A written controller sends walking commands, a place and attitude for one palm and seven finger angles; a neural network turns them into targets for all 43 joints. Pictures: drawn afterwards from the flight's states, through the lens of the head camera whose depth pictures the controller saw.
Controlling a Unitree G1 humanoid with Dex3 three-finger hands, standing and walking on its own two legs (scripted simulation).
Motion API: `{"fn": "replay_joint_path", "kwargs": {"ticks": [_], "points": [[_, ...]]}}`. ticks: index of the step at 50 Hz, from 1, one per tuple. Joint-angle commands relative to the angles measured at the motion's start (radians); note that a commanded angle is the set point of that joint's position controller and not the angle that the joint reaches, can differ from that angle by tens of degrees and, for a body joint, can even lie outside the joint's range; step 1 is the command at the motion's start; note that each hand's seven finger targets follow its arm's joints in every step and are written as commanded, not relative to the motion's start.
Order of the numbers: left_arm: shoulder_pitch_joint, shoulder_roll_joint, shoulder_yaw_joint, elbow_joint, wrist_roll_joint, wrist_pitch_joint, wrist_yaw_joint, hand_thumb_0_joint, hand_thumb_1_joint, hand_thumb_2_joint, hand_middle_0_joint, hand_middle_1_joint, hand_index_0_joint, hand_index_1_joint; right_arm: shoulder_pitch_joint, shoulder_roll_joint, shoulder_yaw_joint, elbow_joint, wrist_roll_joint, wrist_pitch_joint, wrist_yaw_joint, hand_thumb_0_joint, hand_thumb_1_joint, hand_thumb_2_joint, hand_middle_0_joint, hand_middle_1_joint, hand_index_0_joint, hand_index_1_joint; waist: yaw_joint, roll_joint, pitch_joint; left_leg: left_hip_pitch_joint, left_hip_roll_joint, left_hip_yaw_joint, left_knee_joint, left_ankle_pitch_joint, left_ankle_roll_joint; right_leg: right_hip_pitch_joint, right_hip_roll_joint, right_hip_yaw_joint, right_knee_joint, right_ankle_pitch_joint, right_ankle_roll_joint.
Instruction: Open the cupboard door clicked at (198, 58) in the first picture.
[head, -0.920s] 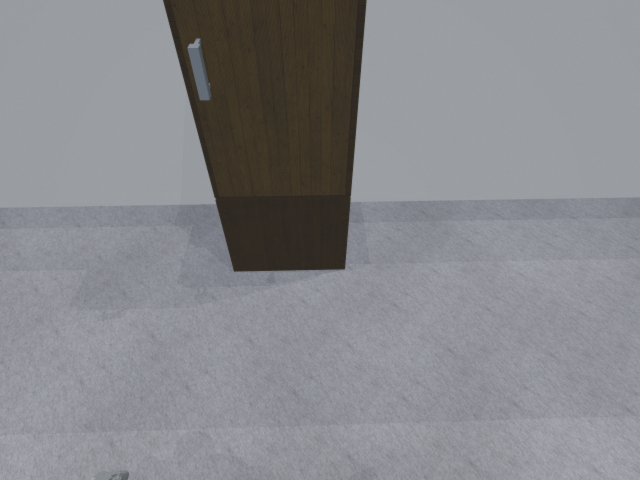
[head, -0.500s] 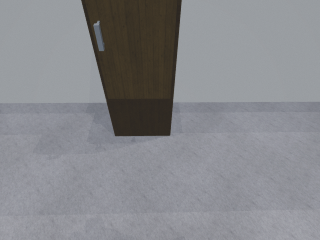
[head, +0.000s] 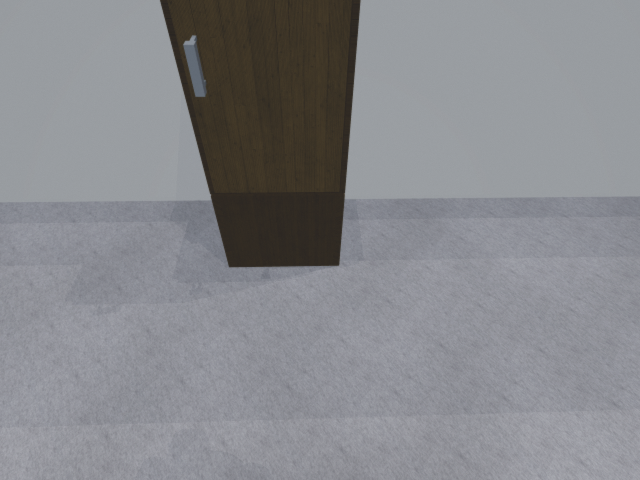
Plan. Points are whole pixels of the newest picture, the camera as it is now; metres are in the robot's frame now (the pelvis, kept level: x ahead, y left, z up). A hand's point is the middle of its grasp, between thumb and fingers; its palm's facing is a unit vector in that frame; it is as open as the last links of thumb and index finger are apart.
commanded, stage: look at it before walking up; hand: left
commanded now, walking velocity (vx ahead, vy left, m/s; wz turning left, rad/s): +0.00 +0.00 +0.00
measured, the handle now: (197, 66) +0.97 +0.35 +0.07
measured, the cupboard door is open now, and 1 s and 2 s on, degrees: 0 0 0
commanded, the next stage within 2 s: take the last steps up to it in 0.52 s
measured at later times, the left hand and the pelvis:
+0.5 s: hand out of the picture +0.08 +0.25 -0.15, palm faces -0.03 -0.94 -0.34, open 7.4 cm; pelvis +0.00 +0.00 +0.00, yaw +0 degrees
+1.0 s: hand out of the picture +0.01 +0.24 -0.20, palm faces +0.10 -0.98 -0.18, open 7.4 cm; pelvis +0.05 +0.06 -0.02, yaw +4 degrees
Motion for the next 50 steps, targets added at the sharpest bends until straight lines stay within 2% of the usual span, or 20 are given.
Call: {"fn": "replay_joint_path", "kwargs": {"ticks": [1,14,17,25,32,34,35,36,37,38,39,40,41,42,44,46,47,48,49,50], "points": [[-0.041,0.207,0.044,-0.068,0.001,-0.023,0.018,0.0,0.9,0.9,-0.2,-0.3,-0.2,-0.3,-0.062,-0.203,-0.037,-0.064,-0.002,-0.026,-0.01,0.0,-0.9,-0.9,0.2,0.3,0.2,0.3,0.005,-0.008,-0.053,-0.002,0.111,-0.099,-0.065,0.12,0.04,0.014,-0.114,0.1,-0.076,0.108,-0.033],[-0.041,0.209,0.045,-0.069,0.002,-0.026,0.019,0.0,0.9,0.9,-0.2,-0.3,-0.2,-0.3,-0.072,-0.206,-0.038,-0.07,0.0,-0.027,-0.01,0.0,-0.9,-0.9,0.2,0.3,0.2,0.3,0.005,-0.01,-0.067,0.027,0.114,-0.098,-0.065,0.163,0.039,0.026,-0.116,0.094,-0.079,0.158,-0.031],[-0.043,0.208,0.044,-0.067,0.002,-0.024,0.018,0.0,0.9,0.9,-0.2,-0.3,-0.2,-0.3,-0.081,-0.208,-0.037,-0.07,-0.002,-0.026,-0.011,0.0,-0.9,-0.9,0.2,0.3,0.2,0.3,0.005,-0.004,-0.045,0.022,0.113,-0.098,-0.074,0.144,0.038,0.014,-0.115,0.096,-0.086,0.14,-0.03],[-0.035,0.211,0.044,-0.063,0.002,-0.026,0.018,0.0,0.9,0.9,-0.2,-0.3,-0.2,-0.3,-0.076,-0.21,-0.037,-0.068,-0.001,-0.027,-0.011,0.0,-0.9,-0.9,0.2,0.3,0.2,0.3,0.003,-0.006,-0.073,0.043,0.116,-0.095,-0.075,0.165,0.038,0.03,-0.119,0.097,-0.089,0.166,-0.031],[-0.032,0.214,0.043,-0.061,0.001,-0.027,0.018,0.0,0.9,0.9,-0.2,-0.3,-0.2,-0.3,-0.076,-0.21,-0.035,-0.064,0.0,-0.027,-0.011,0.0,-0.9,-0.9,0.2,0.3,0.2,0.3,0.005,-0.004,-0.067,0.041,0.116,-0.095,-0.079,0.173,0.036,0.042,-0.12,0.098,-0.093,0.182,-0.031],[0.028,0.126,0.028,-0.038,0.003,-0.015,0.023,0.0,0.9,0.9,-0.2,-0.3,-0.2,-0.3,-0.022,-0.112,-0.013,-0.044,-0.005,-0.011,-0.006,0.0,-0.9,-0.9,0.2,0.3,0.2,0.3,0.009,-0.028,-0.092,0.031,0.098,-0.073,-0.042,0.093,0.024,0.061,-0.128,0.096,-0.096,0.078,-0.021],[0.058,0.105,0.024,-0.03,0.005,-0.006,0.023,0.0,0.9,0.9,-0.2,-0.3,-0.2,-0.3,0.003,-0.078,-0.006,-0.037,-0.01,-0.003,-0.003,0.0,-0.9,-0.9,0.2,0.3,0.2,0.3,0.016,-0.042,-0.067,-0.012,0.078,-0.053,-0.015,0.002,0.017,0.056,-0.136,0.114,-0.111,-0.047,-0.023],[0.085,0.112,0.029,-0.027,0.008,0.001,0.021,0.0,0.9,0.9,-0.2,-0.3,-0.2,-0.3,0.016,-0.068,-0.005,-0.038,-0.014,0.003,-0.001,0.0,-0.9,-0.9,0.2,0.3,0.2,0.3,0.025,-0.065,-0.018,-0.08,0.051,-0.035,0.021,-0.088,0.014,0.047,-0.151,0.156,-0.143,-0.179,-0.037],[0.111,0.131,0.038,-0.029,0.01,0.005,0.019,0.0,0.9,0.9,-0.2,-0.3,-0.2,-0.3,0.029,-0.06,-0.005,-0.047,-0.016,0.008,0.001,0.0,-0.9,-0.9,0.2,0.3,0.2,0.3,0.035,-0.118,0.024,-0.167,0.024,-0.009,0.079,-0.166,0.01,0.057,-0.189,0.215,-0.185,-0.293,-0.063],[0.14,0.15,0.05,-0.031,0.012,0.007,0.019,0.0,0.9,0.9,-0.2,-0.3,-0.2,-0.3,0.03,-0.055,-0.009,-0.058,-0.018,0.01,0.002,0.0,-0.9,-0.9,0.2,0.3,0.2,0.3,0.048,-0.169,0.054,-0.236,0.013,0.016,0.158,-0.206,0.007,0.061,-0.25,0.286,-0.232,-0.374,-0.099],[0.179,0.16,0.059,-0.037,0.014,0.005,0.02,0.0,0.9,0.9,-0.2,-0.3,-0.2,-0.3,0.03,-0.06,-0.015,-0.077,-0.02,0.01,0.002,0.0,-0.9,-0.9,0.2,0.3,0.2,0.3,0.061,-0.195,0.068,-0.298,0.019,0.025,0.249,-0.245,0.009,0.08,-0.302,0.338,-0.255,-0.394,-0.137],[0.205,0.155,0.068,-0.039,0.015,-0.003,0.021,0.0,0.9,0.9,-0.2,-0.3,-0.2,-0.3,0.023,-0.063,-0.022,-0.092,-0.02,0.004,0.004,0.0,-0.9,-0.9,0.2,0.3,0.2,0.3,0.067,-0.173,0.075,-0.347,0.04,0.016,0.321,-0.263,0.013,0.102,-0.339,0.367,-0.248,-0.341,-0.175],[0.214,0.155,0.073,-0.043,0.018,-0.012,0.022,0.0,0.9,0.9,-0.2,-0.3,-0.2,-0.3,0.024,-0.058,-0.03,-0.107,-0.017,-0.002,0.008,0.0,-0.9,-0.9,0.2,0.3,0.2,0.3,0.062,-0.137,0.079,-0.377,0.056,0.013,0.367,-0.269,0.016,0.11,-0.367,0.36,-0.235,-0.282,-0.199],[0.205,0.151,0.078,-0.051,0.02,-0.02,0.022,0.0,0.9,0.9,-0.2,-0.3,-0.2,-0.3,0.031,-0.043,-0.034,-0.117,-0.013,-0.006,0.012,0.0,-0.9,-0.9,0.2,0.3,0.2,0.3,0.051,-0.123,0.081,-0.373,0.068,0.013,0.377,-0.263,0.017,0.095,-0.372,0.326,-0.222,-0.238,-0.205],[0.177,0.135,0.081,-0.065,0.023,-0.027,0.02,0.0,0.9,0.9,-0.2,-0.3,-0.2,-0.3,0.079,-0.008,-0.036,-0.121,-0.008,-0.01,0.021,0.0,-0.9,-0.9,0.2,0.3,0.2,0.3,0.018,-0.13,0.075,-0.279,0.07,0.04,0.295,-0.226,0.016,0.027,-0.341,0.214,-0.185,-0.181,-0.179],[0.152,0.109,0.08,-0.071,0.016,-0.02,0.017,0.0,0.9,0.9,-0.2,-0.3,-0.2,-0.3,0.187,0.024,-0.036,-0.09,-0.008,-0.014,0.021,0.0,-0.9,-0.9,0.2,0.3,0.2,0.3,-0.029,-0.124,0.074,-0.042,0.03,0.115,0.145,-0.095,0.012,-0.15,-0.262,0.081,-0.121,-0.243,-0.117],[0.153,0.071,0.075,-0.073,0.014,-0.013,0.015,0.0,0.9,0.9,-0.2,-0.3,-0.2,-0.3,0.27,0.014,-0.041,-0.065,-0.007,-0.018,0.015,0.0,-0.9,-0.9,0.2,0.3,0.2,0.3,-0.057,-0.06,0.065,0.084,0.026,0.102,0.09,-0.103,0.012,-0.243,-0.197,0.016,-0.032,-0.287,-0.081],[0.163,0.008,0.063,-0.084,0.011,-0.006,0.01,0.0,0.9,0.9,-0.2,-0.3,-0.2,-0.3,0.361,-0.045,-0.06,-0.04,-0.017,-0.022,0.006,0.0,-0.9,-0.9,0.2,0.3,0.2,0.3,-0.084,0.141,0.068,0.151,0.15,-0.113,-0.032,-0.283,0.059,-0.363,-0.097,-0.066,0.197,-0.312,-0.035],[0.134,-0.052,0.052,-0.123,0.01,-0.006,0.007,0.0,0.9,0.9,-0.2,-0.3,-0.2,-0.3,0.46,-0.125,-0.083,-0.029,-0.025,-0.027,-0.001,0.0,-0.9,-0.9,0.2,0.3,0.2,0.3,-0.11,0.343,0.074,0.145,0.353,-0.424,-0.223,-0.456,0.16,-0.485,0.004,-0.163,0.5,-0.399,0.004],[0.074,-0.04,0.054,-0.14,0.019,-0.013,0.016,0.0,0.9,0.9,-0.2,-0.3,-0.2,-0.3,0.464,-0.092,-0.072,-0.023,-0.02,-0.028,-0.008,0.0,-0.9,-0.9,0.2,0.3,0.2,0.3,-0.105,0.236,0.11,0.082,0.388,-0.503,-0.274,-0.47,0.209,-0.523,-0.038,-0.056,0.668,-0.37,-0.025]]}}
